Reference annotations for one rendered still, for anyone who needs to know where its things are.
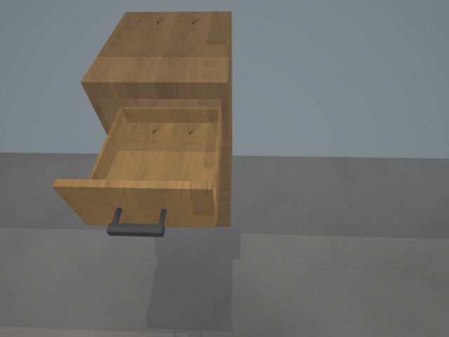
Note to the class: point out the handle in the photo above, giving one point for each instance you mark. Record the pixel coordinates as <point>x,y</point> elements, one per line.
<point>136,230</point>

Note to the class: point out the drawer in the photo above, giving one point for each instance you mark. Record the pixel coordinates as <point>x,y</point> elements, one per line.
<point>153,158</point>

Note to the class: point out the cabinet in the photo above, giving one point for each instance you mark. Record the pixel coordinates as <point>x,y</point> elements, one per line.
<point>169,59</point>

